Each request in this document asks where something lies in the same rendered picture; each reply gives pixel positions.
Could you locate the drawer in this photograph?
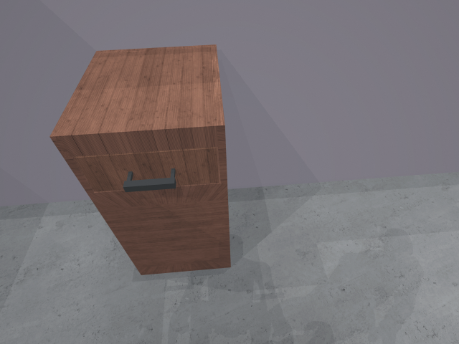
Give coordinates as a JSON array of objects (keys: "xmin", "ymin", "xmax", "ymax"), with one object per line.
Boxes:
[{"xmin": 74, "ymin": 147, "xmax": 219, "ymax": 191}]

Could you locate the handle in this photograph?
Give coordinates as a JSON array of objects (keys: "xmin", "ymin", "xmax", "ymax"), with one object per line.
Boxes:
[{"xmin": 123, "ymin": 168, "xmax": 176, "ymax": 192}]

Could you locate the cabinet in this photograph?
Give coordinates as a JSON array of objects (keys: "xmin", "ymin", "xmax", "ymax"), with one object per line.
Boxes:
[{"xmin": 50, "ymin": 44, "xmax": 231, "ymax": 275}]

